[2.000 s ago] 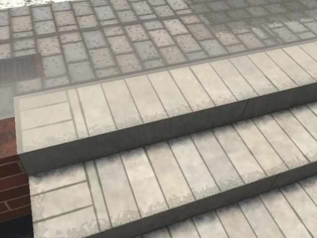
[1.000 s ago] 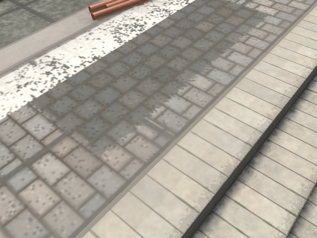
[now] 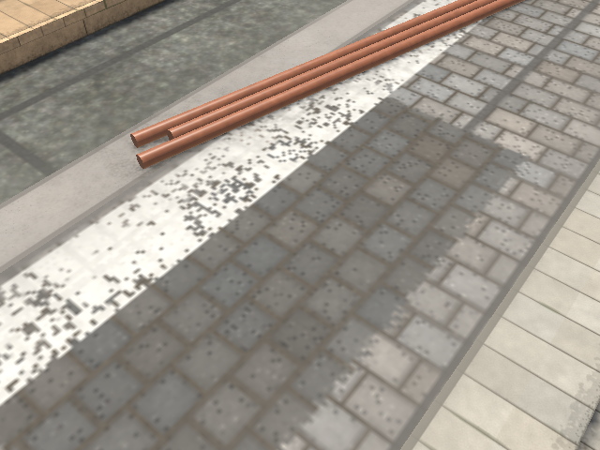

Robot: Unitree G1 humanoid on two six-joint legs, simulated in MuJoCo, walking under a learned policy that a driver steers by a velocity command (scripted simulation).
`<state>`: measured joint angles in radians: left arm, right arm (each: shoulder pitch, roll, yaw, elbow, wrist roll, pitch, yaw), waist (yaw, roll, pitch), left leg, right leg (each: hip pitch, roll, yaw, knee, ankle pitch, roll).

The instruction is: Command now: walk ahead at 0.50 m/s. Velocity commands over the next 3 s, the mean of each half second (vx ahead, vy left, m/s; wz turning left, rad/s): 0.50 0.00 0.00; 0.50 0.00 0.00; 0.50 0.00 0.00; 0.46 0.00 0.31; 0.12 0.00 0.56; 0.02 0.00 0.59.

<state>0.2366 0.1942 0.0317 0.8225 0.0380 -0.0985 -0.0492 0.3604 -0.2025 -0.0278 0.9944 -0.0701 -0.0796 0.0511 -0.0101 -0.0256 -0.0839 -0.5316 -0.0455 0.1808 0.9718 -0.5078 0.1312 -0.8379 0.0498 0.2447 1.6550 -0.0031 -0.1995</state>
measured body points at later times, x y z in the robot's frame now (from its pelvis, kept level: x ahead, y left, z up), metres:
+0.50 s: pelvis +0.33 -0.04 +0.05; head +0.35 -0.03 +0.50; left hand +0.50 +0.21 -0.05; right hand +0.31 -0.28 -0.09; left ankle +0.13 +0.09 -0.54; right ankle +0.40 -0.12 -0.68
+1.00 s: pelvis +0.61 +0.03 +0.05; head +0.64 +0.04 +0.50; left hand +0.63 +0.29 -0.09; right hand +0.79 -0.21 -0.05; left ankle +0.69 +0.12 -0.68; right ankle +0.46 -0.11 -0.58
